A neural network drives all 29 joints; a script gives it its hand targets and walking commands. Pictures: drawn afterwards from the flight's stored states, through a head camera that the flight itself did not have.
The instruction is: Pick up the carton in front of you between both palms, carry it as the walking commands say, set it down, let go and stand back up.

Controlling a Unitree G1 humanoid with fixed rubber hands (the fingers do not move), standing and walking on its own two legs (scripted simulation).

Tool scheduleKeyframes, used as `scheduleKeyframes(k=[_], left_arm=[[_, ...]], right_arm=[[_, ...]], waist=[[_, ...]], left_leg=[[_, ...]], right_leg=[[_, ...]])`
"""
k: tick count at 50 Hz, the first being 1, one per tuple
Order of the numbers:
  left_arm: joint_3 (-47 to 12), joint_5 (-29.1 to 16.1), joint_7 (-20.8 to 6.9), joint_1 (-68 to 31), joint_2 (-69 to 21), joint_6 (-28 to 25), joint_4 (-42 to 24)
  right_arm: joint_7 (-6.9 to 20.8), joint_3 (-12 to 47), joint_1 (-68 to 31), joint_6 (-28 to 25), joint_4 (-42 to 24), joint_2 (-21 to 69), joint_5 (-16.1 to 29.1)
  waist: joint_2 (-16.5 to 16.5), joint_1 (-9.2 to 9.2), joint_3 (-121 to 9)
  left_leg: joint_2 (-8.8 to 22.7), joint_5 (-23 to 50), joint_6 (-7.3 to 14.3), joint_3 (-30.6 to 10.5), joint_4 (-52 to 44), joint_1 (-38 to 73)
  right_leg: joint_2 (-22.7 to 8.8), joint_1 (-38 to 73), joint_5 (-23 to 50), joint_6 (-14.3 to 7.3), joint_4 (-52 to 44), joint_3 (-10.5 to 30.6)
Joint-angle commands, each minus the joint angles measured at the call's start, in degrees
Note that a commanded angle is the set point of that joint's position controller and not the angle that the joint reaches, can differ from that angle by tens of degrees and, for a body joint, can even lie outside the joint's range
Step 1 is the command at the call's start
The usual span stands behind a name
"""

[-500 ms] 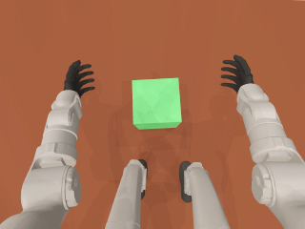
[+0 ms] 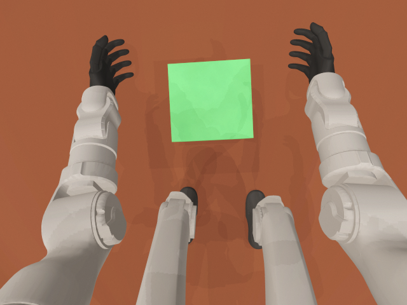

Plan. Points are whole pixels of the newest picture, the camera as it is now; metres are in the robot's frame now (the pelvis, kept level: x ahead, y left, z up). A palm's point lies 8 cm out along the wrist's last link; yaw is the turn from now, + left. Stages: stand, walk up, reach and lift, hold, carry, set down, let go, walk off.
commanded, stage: reach and lift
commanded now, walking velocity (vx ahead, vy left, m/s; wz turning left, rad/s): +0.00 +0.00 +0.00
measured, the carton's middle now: (211, 107) +0.48 +0.04 -0.46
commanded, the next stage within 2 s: none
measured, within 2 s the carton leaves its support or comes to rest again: leaves its support in 1.44 s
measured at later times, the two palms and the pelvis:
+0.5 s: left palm (142, 106) +0.46 +0.23 -0.36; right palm (282, 98) +0.49 -0.14 -0.36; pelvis -0.06 -0.01 -0.19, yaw +0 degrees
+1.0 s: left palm (151, 104) +0.47 +0.21 -0.39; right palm (276, 98) +0.50 -0.14 -0.39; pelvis -0.05 -0.01 -0.21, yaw +0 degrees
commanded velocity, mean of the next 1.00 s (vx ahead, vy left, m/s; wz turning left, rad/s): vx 0.00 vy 0.00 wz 0.00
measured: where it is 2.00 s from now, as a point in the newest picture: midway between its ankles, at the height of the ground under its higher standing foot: (221, 227)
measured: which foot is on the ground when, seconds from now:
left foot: down 0.00-1.00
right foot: down 0.00-1.00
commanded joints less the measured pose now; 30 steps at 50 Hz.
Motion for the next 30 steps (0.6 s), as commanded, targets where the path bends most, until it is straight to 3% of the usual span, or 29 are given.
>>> scheduleKeyframes(k=[1, 6, 10, 16, 19, 24, 28, 30], left_arm=[[-1.81, -2.74, 0.67, -7.99, 7.54, -1.81, -5.54], [-6.52, -8.25, 1.96, -11.34, 11.81, -1.41, -8.52], [-8.76, -11.03, 2.65, -16.42, 14.36, -0.20, -9.40], [-10.47, -12.73, 3.70, -24.39, 15.69, 1.48, -2.91], [-11.22, -12.75, 4.01, -27.65, 15.93, 1.21, 1.63], [-12.94, -13.41, 4.34, -32.72, 17.05, -0.27, 6.82], [-14.38, -14.69, 4.83, -36.47, 18.29, -1.56, 6.67], [-14.42, -15.53, 5.00, -37.44, 18.75, -2.04, 5.81]], right_arm=[[-1.00, 2.85, -9.15, -1.67, -6.62, -5.46, 2.55], [-2.45, 8.53, -12.81, -0.99, -10.83, -7.90, 8.22], [-3.43, 10.28, -17.91, 0.46, -12.52, -10.10, 10.92], [-3.98, 10.56, -25.45, 2.39, -5.32, -11.63, 12.50], [-3.60, 10.55, -28.36, 1.96, -0.12, -12.56, 12.61], [-3.09, 11.46, -32.85, 0.09, 5.53, -14.23, 13.89], [-3.00, 13.45, -36.25, -1.55, 5.61, -15.81, 15.82], [-3.18, 14.90, -37.43, -2.01, 4.80, -15.88, 16.14]], waist=[[-1.11, 1.23, -54.21], [-2.42, 1.90, -62.46], [-2.44, 1.91, -64.22], [-1.24, 1.86, -52.94], [-0.69, 1.50, -46.49], [0.17, 1.21, -41.51], [0.41, 1.69, -43.52], [-1.72, 2.10, -44.75]], left_leg=[[-1.95, 33.35, -2.58, 3.11, 4.73, 26.70], [-1.81, 30.76, -2.58, 4.20, 13.67, 23.58], [-1.59, 23.26, -2.61, 5.34, 19.02, 19.94], [-0.18, 8.29, -2.53, 6.13, 23.43, 13.14], [0.58, 4.20, -2.29, 5.59, 25.67, 10.30], [1.32, 4.13, -2.02, 4.51, 29.78, 8.80], [1.39, 7.75, -1.98, 4.22, 32.99, 9.94], [1.15, 10.39, -1.82, 3.98, 34.06, 9.33]], right_leg=[[3.01, 23.09, 27.55, 0.92, 5.80, -3.89], [2.92, 24.82, 27.07, 1.22, 15.47, -4.55], [2.84, 25.20, 21.46, 0.88, 20.77, -5.06], [1.79, 17.04, 6.09, 0.60, 25.08, -5.76], [1.11, 12.96, 2.13, 0.61, 27.31, -5.54], [0.47, 8.89, 1.60, 0.50, 31.68, -4.90], [0.20, 9.60, 4.37, 0.36, 35.11, -4.65], [0.24, 11.62, 7.27, 0.51, 36.74, -4.84]])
